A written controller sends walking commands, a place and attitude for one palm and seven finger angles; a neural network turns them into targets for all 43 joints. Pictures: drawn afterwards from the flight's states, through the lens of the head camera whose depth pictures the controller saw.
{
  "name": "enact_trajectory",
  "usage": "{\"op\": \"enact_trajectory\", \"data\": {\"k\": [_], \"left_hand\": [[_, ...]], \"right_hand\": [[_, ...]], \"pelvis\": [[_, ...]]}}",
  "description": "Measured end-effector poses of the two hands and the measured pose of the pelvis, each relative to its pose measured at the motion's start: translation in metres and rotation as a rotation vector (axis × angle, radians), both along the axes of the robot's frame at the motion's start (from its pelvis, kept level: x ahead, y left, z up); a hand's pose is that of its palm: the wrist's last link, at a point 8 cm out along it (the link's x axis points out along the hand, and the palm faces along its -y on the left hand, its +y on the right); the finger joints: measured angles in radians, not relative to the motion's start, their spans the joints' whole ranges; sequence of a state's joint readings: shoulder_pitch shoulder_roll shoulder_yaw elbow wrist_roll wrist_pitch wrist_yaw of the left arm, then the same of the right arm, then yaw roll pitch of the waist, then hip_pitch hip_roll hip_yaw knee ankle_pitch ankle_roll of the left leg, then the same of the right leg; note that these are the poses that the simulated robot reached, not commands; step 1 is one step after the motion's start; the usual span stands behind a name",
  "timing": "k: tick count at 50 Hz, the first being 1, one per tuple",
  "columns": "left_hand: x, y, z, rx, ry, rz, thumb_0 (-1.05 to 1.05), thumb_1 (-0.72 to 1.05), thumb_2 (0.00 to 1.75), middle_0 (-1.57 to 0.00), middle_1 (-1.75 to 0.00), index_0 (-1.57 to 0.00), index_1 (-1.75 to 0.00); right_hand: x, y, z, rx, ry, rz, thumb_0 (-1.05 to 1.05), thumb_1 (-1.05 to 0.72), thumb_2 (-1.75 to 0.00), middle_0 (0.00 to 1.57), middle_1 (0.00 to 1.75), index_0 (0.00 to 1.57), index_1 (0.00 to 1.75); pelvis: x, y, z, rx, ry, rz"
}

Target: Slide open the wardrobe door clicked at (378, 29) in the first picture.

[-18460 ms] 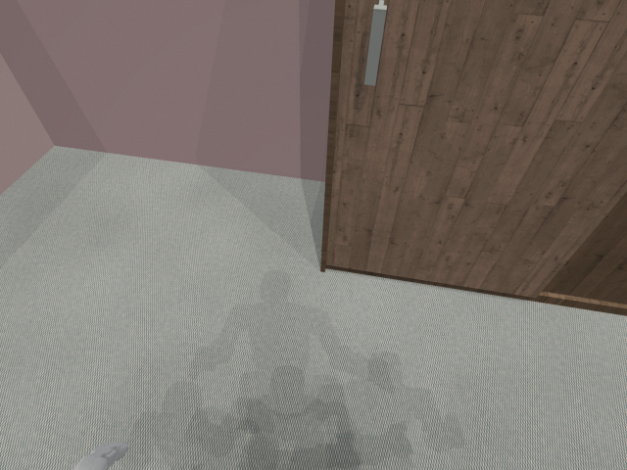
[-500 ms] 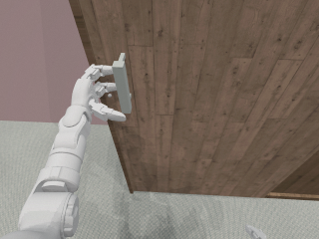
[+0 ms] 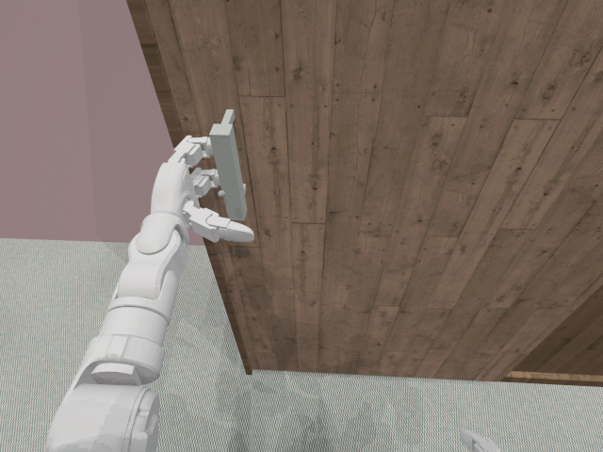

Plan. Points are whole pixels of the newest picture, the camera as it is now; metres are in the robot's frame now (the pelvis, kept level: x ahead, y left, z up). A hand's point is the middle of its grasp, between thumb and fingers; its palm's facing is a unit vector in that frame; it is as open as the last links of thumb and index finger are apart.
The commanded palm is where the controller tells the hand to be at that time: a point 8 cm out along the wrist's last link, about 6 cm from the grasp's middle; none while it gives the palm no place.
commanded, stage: slide the fingers in behind the handle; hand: left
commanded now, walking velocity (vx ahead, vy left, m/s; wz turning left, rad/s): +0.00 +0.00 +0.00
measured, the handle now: (233, 166) +0.47 +0.12 +0.15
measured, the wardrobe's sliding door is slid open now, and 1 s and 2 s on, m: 0.00 0.00 0.00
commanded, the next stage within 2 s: grip the handle and tug to test in 0.66 s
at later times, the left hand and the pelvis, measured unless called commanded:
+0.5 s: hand (223, 192) +0.41 +0.12 +0.15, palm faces -0.02 -1.00 +0.01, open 14.0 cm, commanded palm +0.39 +0.17 +0.15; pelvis -0.01 -0.01 +0.00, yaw +0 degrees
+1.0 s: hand (225, 191) +0.41 +0.12 +0.15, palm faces -0.03 -1.00 +0.01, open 12.8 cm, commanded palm +0.38 +0.17 +0.15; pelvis +0.00 +0.00 +0.00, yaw +0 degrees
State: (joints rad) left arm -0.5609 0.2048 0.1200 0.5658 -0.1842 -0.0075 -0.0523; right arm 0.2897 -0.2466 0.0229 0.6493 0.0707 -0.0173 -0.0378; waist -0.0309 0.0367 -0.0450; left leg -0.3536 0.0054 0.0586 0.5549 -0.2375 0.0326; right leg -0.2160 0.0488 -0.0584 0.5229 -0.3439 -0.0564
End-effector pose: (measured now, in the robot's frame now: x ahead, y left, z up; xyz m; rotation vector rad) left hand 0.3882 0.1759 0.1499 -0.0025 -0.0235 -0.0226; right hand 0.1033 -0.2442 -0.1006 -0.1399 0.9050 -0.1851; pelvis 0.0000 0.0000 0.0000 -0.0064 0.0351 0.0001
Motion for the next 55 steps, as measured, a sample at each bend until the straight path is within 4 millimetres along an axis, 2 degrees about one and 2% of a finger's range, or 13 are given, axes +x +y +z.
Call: {"op": "enact_trajectory", "data": {"k": [11,29,41,47,55], "left_hand": [[-0.003,-0.002,0.0,-0.001,0.007,0.014,-0.02,-0.5,0.29,-0.27,-1.19,-0.26,-1.18],[0.003,-0.001,-0.001,-0.006,-0.001,-0.001,-0.02,-0.5,0.29,-0.3,-1.2,-0.3,-1.2],[0.004,-0.002,-0.001,-0.006,-0.006,-0.005,-0.02,-0.5,0.3,-0.3,-1.2,-0.31,-1.2],[0.002,-0.004,0.001,-0.006,-0.009,-0.006,-0.02,-0.39,0.34,-0.31,-1.22,-0.3,-1.21],[0.003,-0.005,0.002,-0.006,-0.002,0.002,-0.01,-0.09,0.47,-0.33,-1.25,-0.31,-1.24]], "right_hand": [[0.003,-0.007,0.004,-0.011,-0.024,0.009,0.01,-0.9,-0.9,0.2,0.3,0.2,0.3],[-0.009,-0.011,-0.001,-0.007,0.016,-0.009,0.01,-0.9,-0.9,0.2,0.3,0.2,0.3],[0.0,-0.005,0.001,-0.007,0.001,-0.005,0.01,-0.9,-0.9,0.2,0.3,0.2,0.3],[0.006,-0.001,0.002,-0.001,-0.014,0.005,0.01,-0.9,-0.9,0.2,0.3,0.2,0.3],[0.01,0.003,0.005,0.001,-0.023,0.01,0.01,-0.9,-0.9,0.2,0.3,0.2,0.3]], "pelvis": [[-0.007,-0.007,0.0,0.001,-0.007,0.007],[-0.004,-0.008,0.0,0.003,0.005,0.001],[-0.001,-0.003,0.0,0.002,0.005,-0.001],[0.0,-0.001,0.001,0.001,0.003,0.0],[0.001,0.0,0.001,0.0,0.0,0.001]]}}
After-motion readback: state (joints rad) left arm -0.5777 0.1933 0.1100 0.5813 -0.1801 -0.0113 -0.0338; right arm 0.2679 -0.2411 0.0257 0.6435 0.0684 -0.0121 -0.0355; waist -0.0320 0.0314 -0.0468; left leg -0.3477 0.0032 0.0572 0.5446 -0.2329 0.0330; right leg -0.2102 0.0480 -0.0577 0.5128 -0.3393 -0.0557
